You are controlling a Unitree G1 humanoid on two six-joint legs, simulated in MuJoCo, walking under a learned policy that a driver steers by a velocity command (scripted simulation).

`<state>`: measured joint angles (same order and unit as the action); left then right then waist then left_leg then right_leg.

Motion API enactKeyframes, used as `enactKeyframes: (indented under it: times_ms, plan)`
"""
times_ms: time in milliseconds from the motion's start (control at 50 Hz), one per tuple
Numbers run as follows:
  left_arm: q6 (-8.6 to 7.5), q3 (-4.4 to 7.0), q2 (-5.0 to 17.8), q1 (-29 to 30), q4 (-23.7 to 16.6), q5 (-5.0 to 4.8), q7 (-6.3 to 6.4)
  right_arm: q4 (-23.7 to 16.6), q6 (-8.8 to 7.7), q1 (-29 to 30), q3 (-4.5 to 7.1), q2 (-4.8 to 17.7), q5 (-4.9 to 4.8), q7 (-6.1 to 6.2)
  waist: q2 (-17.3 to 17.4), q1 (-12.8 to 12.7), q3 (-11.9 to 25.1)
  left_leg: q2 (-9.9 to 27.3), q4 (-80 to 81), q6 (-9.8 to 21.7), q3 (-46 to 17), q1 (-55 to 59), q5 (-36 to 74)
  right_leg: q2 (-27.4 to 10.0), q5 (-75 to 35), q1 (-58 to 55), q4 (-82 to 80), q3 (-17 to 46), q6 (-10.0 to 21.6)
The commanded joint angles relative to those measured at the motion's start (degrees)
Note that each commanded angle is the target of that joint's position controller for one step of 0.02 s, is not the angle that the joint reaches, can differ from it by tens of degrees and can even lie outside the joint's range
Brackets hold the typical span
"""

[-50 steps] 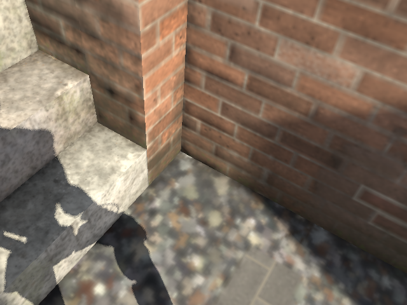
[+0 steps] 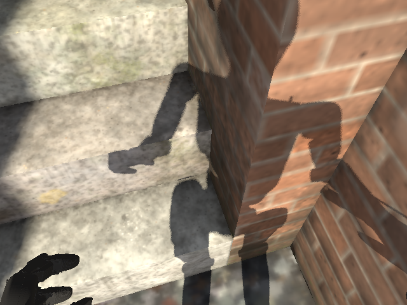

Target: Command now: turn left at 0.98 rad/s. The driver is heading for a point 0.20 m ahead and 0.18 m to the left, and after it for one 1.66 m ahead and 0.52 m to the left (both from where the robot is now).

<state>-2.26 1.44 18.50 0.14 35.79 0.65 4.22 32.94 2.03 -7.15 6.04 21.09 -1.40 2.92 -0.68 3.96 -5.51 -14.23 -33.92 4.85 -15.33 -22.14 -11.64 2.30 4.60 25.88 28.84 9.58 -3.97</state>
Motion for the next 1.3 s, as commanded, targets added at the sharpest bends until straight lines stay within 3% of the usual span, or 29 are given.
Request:
enactKeyframes:
  times_ms: [20, 40, 80, 100, 160, 240, 300, 340, 360, 380, 400, 460, 560, 660, 700, 720, 740, 800, 840, 860, 880, 920, 1040, 1080, 1100, 1120, 1140, 1200, 1300]
  plan:
    - [0.04, 3.71, 10.41, -6.78, -1.66, 1.65, 1.59, -3.49, -1.41, -4.02, -0.45, -0.13, 0.19, -1.26, -2.52, -0.59, 15.44, 5.58, -18.2, -4.54, -3.51, -7.55, -22.71, -19.09, -20.11, -26.38, -6.74, 10.75, 9.23]
    - [0.43, 4.64, 11.87, -5.6, -1.22, 3.5, 1.86, -6.22, -2.41, -8.87, 0.3, 4.12, 0.26, -2.26, -16.73, 2.85, 19.84, 7.42, -34.32, -8.16, 1.66, -12.53, -24.56, -30.16, -26.86, -24.3, -9.95, 22.72, 19.4]
    - [0.83, 4.05, 6.69, -2.12, -2.52, 1.27, 2.75, -5.05, -2.28, -6.36, 2.78, 11.49, 0.6, -2.14, -9.03, 0.57, 16.33, 14.46, -45.54, -11.53, 4.51, -14.19, -16.37, -23.74, -14.06, -20.57, -10.99, 12.6, 16.87]
    - [1.74, 2.94, 3.28, -1.92, -3.36, 0.32, 2.39, 0.5, 0.3, -9.32, 1.47, 8.62, 4.66, -2.25, -0.34, -1.47, 14.85, 10.47, -46.91, -8.5, 9.14, -7.32, -12.82, -22.57, -7.08, -15.1, -13.24, 8.28, 17.16]
    - [2.3, 3.46, 7.9, -4.52, 0.45, 1.17, 2.06, -4.1, 3.29, -2.23, -0.33, 3.17, 2.25, -3.85, -0.73, -3.84, 5.82, 11.57, -29.54, -6.87, 12.4, -5.57, -14.97, -16.21, -3.48, -14.18, -13.79, -2.17, 13.27]
    - [0.65, 4.01, 8.55, -9.11, 4.58, 0.24, -2.47, -4.46, 3.39, -4.41, -1.23, 2.71, 2.77, -3.58, -12.02, -3.94, 10.97, 13.98, -12.53, -7.35, 15.99, 3.84, -16.47, -17.63, -30.86, -22.48, -6.11, -10.79, 13.43]
    - [1.24, 4.73, 10.53, -10.1, 5.73, -1.13, -3.4, -4.07, 3.8, -6.88, -1.22, 2.18, 2.38, -4.88, -13.02, -1.49, 11.66, 12.37, 1.76, -4.44, 18.08, 12.16, -9.4, -18.31, -15.29, -18.67, -2.1, -14.1, 10.06]
    - [0.73, 5.94, 10.93, -9.94, 5.48, 1.12, -0.97, -2.21, 3.37, -11.41, 1.03, 6.71, -3.14, -2.61, -1.35, 1.27, 7.79, 16.14, 8.66, 1.28, 8.68, 21.84, 0.49, -15.61, 13.74, -1.37, 5.49, -15.38, 0.83]
    - [0.39, 4.68, 6.09, -9.74, 1.53, 3.1, -0.59, -3.39, 3.18, -12.47, 2.94, 15.58, -1.76, -1.27, 22.79, -0.88, 7.9, 27.61, 12.15, 10.78, -15.44, 23.2, 17.86, -5.71, 30.39, 14.13, 20.09, -17.72, -5.34]
    - [-0.22, 5.42, 7.34, -1.36, -1.27, 2.75, -0.66, -6.15, 1.38, -9.19, 2.84, 14.23, 2.91, -1.64, 17.47, 2.59, 9.22, 29.23, 13.57, 16.03, -18.79, 17.18, 21.69, -2.92, 32.76, 15.6, 32.95, -6.23, -5.15]
    - [0.29, 5.72, 7.53, -1.41, -1.48, 2.6, -1.22, -6.88, -0.29, -5.45, 2.12, 11.28, 3.66, -0.77, 13.26, -0.07, 7.79, 29.26, 14.6, 14.11, -14.46, 14.85, 22.19, -2.91, 29.3, 16.14, 39.55, -5.29, -4.35]
    - [2.48, 6.76, 7.51, -15.31, 4.68, 1.1, 0.06, -7.95, -2.24, 1.77, 0.5, 6.19, 0.54, -0.14, 8.06, -6.63, 7.18, 24.82, 9.37, 7.07, -2.25, 8.14, 27.96, -2.84, 18.27, 7.93, 41.51, -6.34, -4.42]
    - [3.75, 4.14, 2.75, -13.37, 3.93, 0.11, -1.48, -9.32, -0.35, 1.69, -0.44, 4.37, 1.78, -0.24, 7.32, -4.16, 9.89, 23.87, 6.18, 6.12, -1.48, 9.4, 31.13, -1.59, 16.71, -3.96, 20.46, -8.6, -2.68]
    - [3.29, 3.39, 2.49, -16.57, 3.59, 0.79, -3.22, -9.8, -1.69, 2.62, -1.86, 0.94, -0.17, -2.28, 7.92, -7.23, 7.16, 21.67, 6.15, 3.79, -7.44, 10.14, 19.09, -2.27, 5.37, -16.52, -8.92, -8.41, 0.55]
    - [2.44, 3.61, 8.25, -10.62, 2.08, 2.88, -3.03, -9.3, -2.34, -5.39, -2.53, -2.53, 2.65, -1.65, -14.29, -0.16, 8.53, 9.62, -5.12, -4.5, 0.88, 4.47, -16.76, -19.53, -23.83, -18.53, -9.64, 11.46, 13.02]
    - [3.97, 5.12, 7.55, -10.57, 0.88, 0.16, -7.03, -6.31, -0.35, -2.44, -0.84, 2.54, 1.76, -1.16, -17.0, -3.97, 14.09, 8.89, -15.58, -2.24, 16.25, 6.98, -16.64, -15.35, 38.62, -13.79, -15.73, 7.44, 16.39]
    - [4.94, 3.1, 2.43, -6.85, -1.12, 0.1, -8.76, -8.22, 0.12, 4.37, -1.65, 0.81, 0.14, -1.92, -21.37, -5.54, 4.74, 8.3, -18.17, -1.72, 17.13, 9.27, -12.49, -14.28, 39.25, -0.6, -22.18, 8.49, 16.27]
    - [4.24, 3.09, 3.48, -9.54, 0.23, -0.44, -7.73, -2.25, -2.56, -3.46, -2.06, -1.46, 1.76, -3.25, -3.52, 0.52, 1.56, 9.82, 12.42, 1.25, 18.98, 24.04, -10.29, -5.89, 27.75, 1.05, -9.99, -3.52, 12.52]
    - [1.23, 2.41, 0.52, -6.76, -2.34, 0.07, -6.08, 0.84, -4.81, -18.05, -0.7, 3.83, 4.63, -1.72, 16.08, 6.55, 6.52, 29.86, 18.3, 2.44, -9.12, 42.81, -17.42, -0.85, 23.01, 21.55, 23.67, -7.01, 10.56]
    - [0.04, 2.66, 1.69, -7.87, -4.38, 0.5, -6.31, 0.58, -4.87, -16.18, 1.49, 10.42, 4.06, -0.65, 15.22, 3.41, 4.2, 39.97, 21.79, 9.7, -27.1, 39.92, -16.3, -1.09, 18.67, 32.06, 25.58, -3.96, 10.59]
    - [0.16, 3.79, 4.47, -3.03, -4.11, 1.18, -6.32, 2.2, -5.07, -16.27, 1.46, 7.29, 4.24, -0.71, 3.24, 3.03, 1.31, 39.22, 21.5, 10.18, -24.32, 36.12, -17.87, -4.42, 14.98, 32.35, 30.54, -0.04, 9.4]
    - [-0.36, 2.7, 2.57, -0.89, -3.73, -0.58, -5.18, 1.56, -5.94, -8.88, -1.82, -0.91, 4.77, -3.24, 12.09, 0.17, 0.36, 25.55, 23.8, 8.87, -4.99, 25.1, -18.69, -5.0, 14.79, 22.84, 27.95, -3.7, 6.52]
    - [-1.41, 1.32, -2.44, -5.3, 0.82, 1.76, -6.39, 6.77, -7.96, -12.33, -0.87, 3.47, 2.19, -4.23, 5.98, -1.95, 3.75, 19.91, 16.23, 6.32, 7.94, 11.74, 28.58, 0.73, -1.6, -10.24, 3.65, -14.77, 4.89]
    - [-2.06, 2.28, -1.05, -15.73, 4.37, 3.33, -4.67, 7.81, -8.29, -13.86, -2.54, -0.32, 0.79, -2.9, 5.04, -5.93, 9.76, 17.1, 3.44, 3.59, 10.72, 8.85, 38.5, 0.57, -5.39, -23.95, 3.2, -13.35, 7.05]
    - [-2.77, 3.39, 3.15, -21.9, 5.33, 3.61, -3.8, 7.58, -8.18, -13.01, -3.41, -2.04, 1.06, -2.23, 1.63, -9.63, 12.92, 14.68, -6.81, 2.1, 11.82, 3.61, 28.36, -7.25, -4.67, -30.99, 0.59, -5.0, 8.58]
    - [-2.73, 5.06, 11.42, -26.77, 5.25, 4.11, -3.42, 6.57, -7.46, -21.4, -4.92, -8.26, 0.22, -1.86, -16.03, -8.23, 21.02, 8.63, -26.98, -0.42, 13.23, -5.04, -11.06, -26.81, -13.08, -40.44, -5.14, 18.47, 17.71]
    - [-1.78, 5.01, 9.58, -25.49, 6.98, 1.95, -3.61, 9.33, -5.66, -20.75, -3.41, -1.57, 3.11, -0.86, -10.34, -8.76, 21.19, 7.61, -38.46, -0.72, 9.06, -8.47, -19.19, -28.07, -4.43, -34.61, -9.51, 25.9, 20.29]
    - [-1.42, 1.23, -2.0, -9.53, 5.3, 0.26, -3.13, 8.21, -4.5, -15.04, -3.45, -1.79, 3.37, -1.47, -7.81, -3.1, 7.24, 14.18, -33.26, -2.23, 12.17, -10.79, -13.37, -18.26, -5.32, -19.51, -12.86, 6.6, 15.5]
    - [-3.15, 1.03, -0.13, -10.29, 8.62, 0.75, -1.87, 10.2, -1.3, -14.8, -5.43, -7.73, 2.95, -0.95, -7.96, -1.03, 6.73, 12.57, -7.68, -4.9, 16.65, 5.89, -6.91, -12.08, -12.69, -9.49, -12.67, -4.83, 12.39]
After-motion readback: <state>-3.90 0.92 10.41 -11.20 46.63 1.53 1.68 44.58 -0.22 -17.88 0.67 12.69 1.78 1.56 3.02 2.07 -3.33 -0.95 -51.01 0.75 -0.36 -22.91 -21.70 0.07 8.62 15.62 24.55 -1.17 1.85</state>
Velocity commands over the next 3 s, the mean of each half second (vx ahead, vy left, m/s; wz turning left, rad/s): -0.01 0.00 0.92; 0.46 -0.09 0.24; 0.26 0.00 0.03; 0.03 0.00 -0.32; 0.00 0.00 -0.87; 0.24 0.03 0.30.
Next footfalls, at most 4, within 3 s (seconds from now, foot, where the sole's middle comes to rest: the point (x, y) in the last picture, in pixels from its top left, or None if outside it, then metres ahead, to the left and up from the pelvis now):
0.34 left None -0.04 0.12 -0.76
0.66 right None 0.05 -0.06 -0.76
1.08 right None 0.25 0.04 -0.76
1.42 left None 0.15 0.24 -0.76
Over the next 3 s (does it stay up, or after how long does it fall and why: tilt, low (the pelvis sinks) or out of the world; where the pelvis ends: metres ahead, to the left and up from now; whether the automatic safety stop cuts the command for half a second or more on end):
stays up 0.14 0.17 0.01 its command is cut before an obstacle from the start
